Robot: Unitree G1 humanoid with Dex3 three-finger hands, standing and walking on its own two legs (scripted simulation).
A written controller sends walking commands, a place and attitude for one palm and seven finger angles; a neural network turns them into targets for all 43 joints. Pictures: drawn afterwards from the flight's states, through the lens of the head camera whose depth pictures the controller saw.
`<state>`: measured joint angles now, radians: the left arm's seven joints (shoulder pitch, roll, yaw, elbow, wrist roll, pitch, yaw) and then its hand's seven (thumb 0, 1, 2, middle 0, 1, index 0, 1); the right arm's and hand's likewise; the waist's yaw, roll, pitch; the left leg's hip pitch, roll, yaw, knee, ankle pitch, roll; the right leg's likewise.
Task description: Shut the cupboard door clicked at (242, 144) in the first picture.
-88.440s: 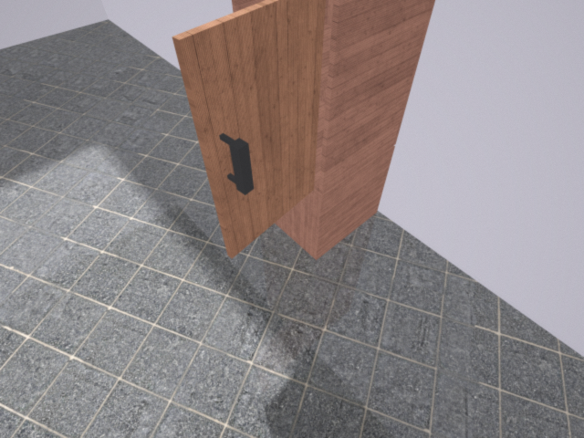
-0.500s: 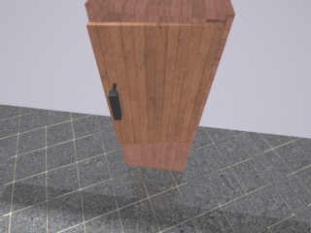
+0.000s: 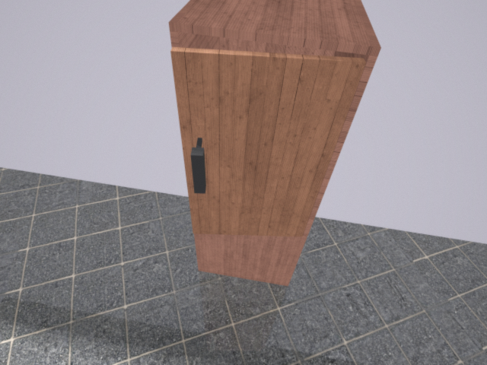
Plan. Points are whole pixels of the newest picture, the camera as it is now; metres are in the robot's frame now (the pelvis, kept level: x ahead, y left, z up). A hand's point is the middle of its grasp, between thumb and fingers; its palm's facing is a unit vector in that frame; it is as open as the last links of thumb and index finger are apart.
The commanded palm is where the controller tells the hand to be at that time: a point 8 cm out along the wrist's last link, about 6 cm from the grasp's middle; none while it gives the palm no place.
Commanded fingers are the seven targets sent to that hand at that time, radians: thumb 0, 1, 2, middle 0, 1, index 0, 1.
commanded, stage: shuffle to correct the standing spot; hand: left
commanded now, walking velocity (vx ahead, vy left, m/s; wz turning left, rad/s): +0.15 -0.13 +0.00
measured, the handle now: (199, 165) +0.54 +0.14 -0.01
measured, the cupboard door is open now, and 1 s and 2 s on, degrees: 9 9 9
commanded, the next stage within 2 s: come to a stop and stand still in 0.80 s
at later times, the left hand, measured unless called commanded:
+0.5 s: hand out of the picture -0.02 +0.14 -0.19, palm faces +0.09 -0.99 -0.12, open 7.3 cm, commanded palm none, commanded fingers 0.00 0.90 0.90 -0.20 -0.30 -0.20 -0.30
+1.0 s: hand (189, 339) +0.21 +0.12 -0.18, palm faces +0.00 -0.98 -0.21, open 7.3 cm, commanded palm none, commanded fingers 0.00 0.90 0.90 -0.20 -0.30 -0.20 -0.30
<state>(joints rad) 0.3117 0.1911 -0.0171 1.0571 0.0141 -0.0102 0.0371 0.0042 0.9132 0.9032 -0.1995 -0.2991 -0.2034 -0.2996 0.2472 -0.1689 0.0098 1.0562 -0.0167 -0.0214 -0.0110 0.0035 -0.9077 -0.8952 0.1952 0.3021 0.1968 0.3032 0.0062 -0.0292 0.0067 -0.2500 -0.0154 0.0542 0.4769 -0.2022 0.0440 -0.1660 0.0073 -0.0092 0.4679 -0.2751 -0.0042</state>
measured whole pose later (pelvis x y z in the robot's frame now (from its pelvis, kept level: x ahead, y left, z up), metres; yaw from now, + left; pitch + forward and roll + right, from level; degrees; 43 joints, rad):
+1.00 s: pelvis +0.12 -0.08 -0.01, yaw +1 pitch +1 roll +0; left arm 0.16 0.21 0.05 0.97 0.02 0.00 0.00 0.01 0.93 0.90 -0.20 -0.30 -0.20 -0.30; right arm 0.42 -0.10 -0.03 1.11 -0.04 -0.01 -0.03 0.00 -0.90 -0.89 0.20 0.30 0.20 0.30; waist -0.05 -0.03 0.06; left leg -0.19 0.08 0.08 0.56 -0.37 -0.04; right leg -0.34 -0.06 -0.08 0.52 -0.15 0.01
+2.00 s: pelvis +0.04 -0.07 +0.00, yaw +4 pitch -2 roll -1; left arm 0.36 0.12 -0.01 1.12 0.02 0.01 0.04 0.00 0.91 0.90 -0.20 -0.30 -0.20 -0.30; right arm 0.31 -0.13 -0.01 1.13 -0.02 0.02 -0.02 0.00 -0.92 -0.90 0.19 0.30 0.20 0.30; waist 0.00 -0.03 0.00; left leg -0.26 -0.04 0.08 0.38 -0.10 0.07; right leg -0.12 0.00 -0.04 0.43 -0.27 0.00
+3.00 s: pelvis +0.08 -0.06 +0.00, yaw +2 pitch +0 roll +0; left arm 0.29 0.17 0.00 1.04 0.02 -0.02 0.05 0.00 0.91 0.90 -0.20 -0.30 -0.20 -0.30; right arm 0.28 -0.17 0.01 1.07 -0.02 -0.03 -0.02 0.02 -0.93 -0.90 0.20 0.30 0.20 0.30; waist -0.01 -0.01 0.00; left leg -0.29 -0.05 0.10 0.49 -0.21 0.08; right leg -0.13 -0.01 -0.02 0.48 -0.35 0.01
